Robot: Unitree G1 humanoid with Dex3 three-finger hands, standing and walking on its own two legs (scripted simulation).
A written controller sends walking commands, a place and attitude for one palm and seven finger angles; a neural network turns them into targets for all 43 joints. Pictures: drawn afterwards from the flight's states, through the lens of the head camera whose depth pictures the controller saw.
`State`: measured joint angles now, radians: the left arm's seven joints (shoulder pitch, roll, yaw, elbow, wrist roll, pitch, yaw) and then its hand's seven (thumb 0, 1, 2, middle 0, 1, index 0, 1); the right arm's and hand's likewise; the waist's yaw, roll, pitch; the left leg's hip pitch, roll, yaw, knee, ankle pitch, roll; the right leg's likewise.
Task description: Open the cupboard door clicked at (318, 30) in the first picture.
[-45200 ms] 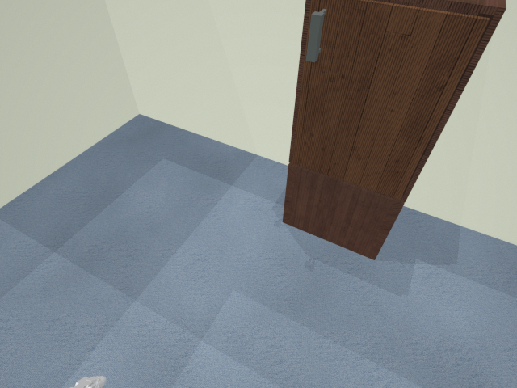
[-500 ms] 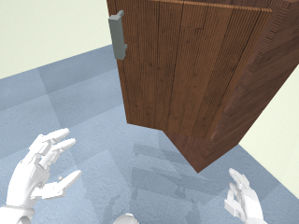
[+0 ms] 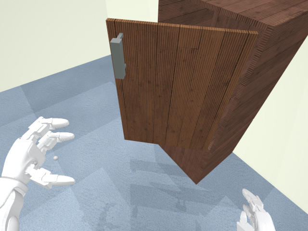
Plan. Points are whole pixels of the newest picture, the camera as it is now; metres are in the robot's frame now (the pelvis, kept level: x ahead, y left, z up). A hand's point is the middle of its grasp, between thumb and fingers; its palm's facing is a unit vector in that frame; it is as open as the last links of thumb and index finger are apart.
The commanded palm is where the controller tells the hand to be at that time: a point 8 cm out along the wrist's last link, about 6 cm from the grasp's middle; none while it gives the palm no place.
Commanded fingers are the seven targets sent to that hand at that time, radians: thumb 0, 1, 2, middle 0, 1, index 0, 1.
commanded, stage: raise the hand with hooked fingers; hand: left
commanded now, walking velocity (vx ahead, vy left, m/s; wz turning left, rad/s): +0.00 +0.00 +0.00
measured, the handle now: (120, 55) +0.56 +0.16 +0.17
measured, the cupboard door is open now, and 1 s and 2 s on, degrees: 43 43 43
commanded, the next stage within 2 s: move the hooked fingers beside the handle in 0.94 s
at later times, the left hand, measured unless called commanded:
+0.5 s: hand (24, 105) +0.29 +0.29 +0.21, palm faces +0.05 -0.99 -0.10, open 14.0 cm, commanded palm +0.26 +0.32 +0.20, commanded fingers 0.00 -0.50 0.30 -0.30 -1.20 -0.30 -1.20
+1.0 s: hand (57, 111) +0.31 +0.24 +0.19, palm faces -0.01 -1.00 -0.08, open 14.0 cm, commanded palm +0.27 +0.29 +0.20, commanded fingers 0.00 -0.50 0.30 -0.30 -1.20 -0.30 -1.20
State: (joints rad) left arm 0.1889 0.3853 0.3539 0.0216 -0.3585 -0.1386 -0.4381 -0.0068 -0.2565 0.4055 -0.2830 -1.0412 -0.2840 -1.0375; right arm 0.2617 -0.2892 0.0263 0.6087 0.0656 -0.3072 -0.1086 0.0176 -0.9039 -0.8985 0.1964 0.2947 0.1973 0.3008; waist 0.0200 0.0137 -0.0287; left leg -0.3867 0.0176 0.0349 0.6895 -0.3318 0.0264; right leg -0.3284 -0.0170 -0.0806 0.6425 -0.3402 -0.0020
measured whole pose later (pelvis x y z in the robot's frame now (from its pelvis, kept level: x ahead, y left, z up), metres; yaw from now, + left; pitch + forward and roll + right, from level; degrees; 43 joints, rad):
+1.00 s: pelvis +0.01 -0.03 +0.01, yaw +0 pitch -1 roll +0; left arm -0.18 0.49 0.46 0.29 -0.34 0.12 -0.53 -0.02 -0.50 0.30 -0.30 -1.20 -0.30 -1.20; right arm 0.22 -0.30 0.07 0.60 0.09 -0.21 -0.10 0.02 -0.90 -0.90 0.20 0.29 0.20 0.30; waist 0.03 0.07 -0.03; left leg -0.24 0.03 0.03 0.52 -0.26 -0.02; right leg -0.21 0.01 -0.09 0.52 -0.30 -0.04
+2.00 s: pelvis +0.02 -0.01 +0.01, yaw -1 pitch +4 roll +0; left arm -0.68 0.51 0.37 0.82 -0.21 -0.01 -0.40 -0.02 -0.50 0.30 -0.30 -1.20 -0.30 -1.20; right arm 0.31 -0.30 0.06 0.65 0.07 -0.15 -0.10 0.01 -0.90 -0.90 0.20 0.29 0.20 0.30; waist -0.05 0.02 -0.03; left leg -0.33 0.01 0.05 0.53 -0.27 0.02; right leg -0.30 -0.01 -0.06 0.52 -0.29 -0.01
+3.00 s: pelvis +0.03 +0.00 +0.00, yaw -2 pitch +13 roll -2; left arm -0.97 0.71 0.45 1.21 -0.13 -0.17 -0.47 -0.02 -0.50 0.30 -0.30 -1.20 -0.30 -1.20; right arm 0.43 -0.31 0.03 0.66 0.04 0.00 -0.08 0.01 -0.90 -0.90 0.20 0.29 0.20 0.30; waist -0.14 0.01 -0.07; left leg -0.53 0.04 0.06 0.64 -0.33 0.03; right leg -0.47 0.01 -0.05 0.56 -0.31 0.00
